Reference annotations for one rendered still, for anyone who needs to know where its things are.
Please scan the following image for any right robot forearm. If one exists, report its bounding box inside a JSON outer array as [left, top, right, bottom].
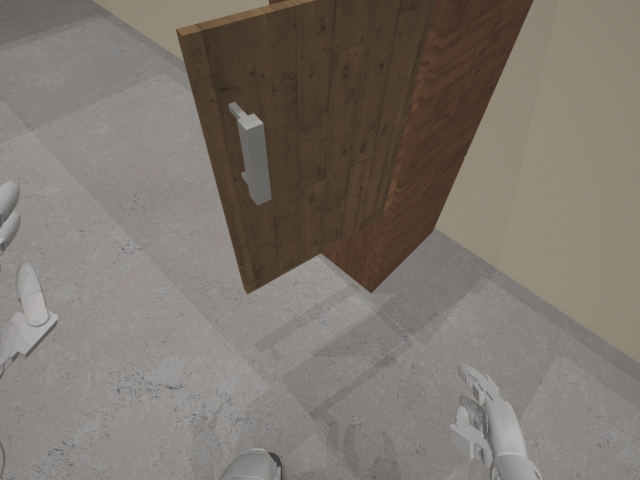
[[490, 455, 542, 480]]

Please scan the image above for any cupboard door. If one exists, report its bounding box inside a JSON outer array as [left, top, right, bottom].
[[176, 0, 437, 294]]

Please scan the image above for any left robot shin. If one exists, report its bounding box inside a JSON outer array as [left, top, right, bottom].
[[248, 449, 274, 462]]

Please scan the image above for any robot right hand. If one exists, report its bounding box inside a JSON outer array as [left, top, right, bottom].
[[450, 364, 528, 468]]

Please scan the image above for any left robot thigh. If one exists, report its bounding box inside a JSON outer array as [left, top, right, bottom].
[[218, 453, 281, 480]]

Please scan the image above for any robot left hand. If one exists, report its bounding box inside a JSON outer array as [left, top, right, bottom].
[[0, 180, 58, 379]]

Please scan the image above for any handle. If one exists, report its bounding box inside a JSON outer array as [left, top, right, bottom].
[[228, 102, 272, 206]]

